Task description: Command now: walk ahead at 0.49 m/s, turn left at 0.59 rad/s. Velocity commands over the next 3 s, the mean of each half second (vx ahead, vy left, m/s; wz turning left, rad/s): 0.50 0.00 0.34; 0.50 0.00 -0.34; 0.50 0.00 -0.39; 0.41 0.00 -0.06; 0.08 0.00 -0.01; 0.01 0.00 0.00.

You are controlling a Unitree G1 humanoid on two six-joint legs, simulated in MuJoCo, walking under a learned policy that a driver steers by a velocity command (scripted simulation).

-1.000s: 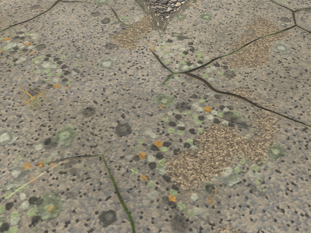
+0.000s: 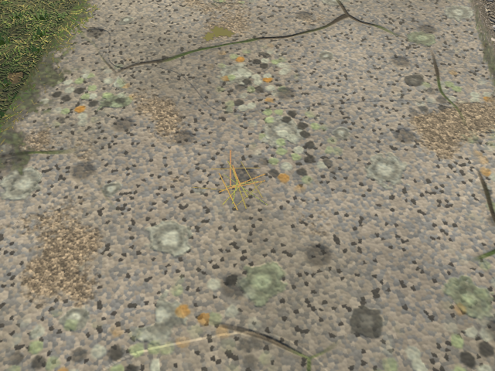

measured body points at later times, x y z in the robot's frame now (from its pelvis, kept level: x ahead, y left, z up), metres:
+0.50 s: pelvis +0.27 +0.09 +0.00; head +0.30 +0.10 +0.45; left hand +0.28 +0.37 -0.14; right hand +0.45 -0.15 -0.10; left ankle +0.30 +0.18 -0.73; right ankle +0.18 -0.08 -0.64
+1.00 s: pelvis +0.55 +0.06 -0.02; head +0.59 +0.05 +0.43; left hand +0.74 +0.30 -0.12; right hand +0.58 -0.22 -0.15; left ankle +0.36 +0.20 -0.64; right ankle +0.63 -0.02 -0.73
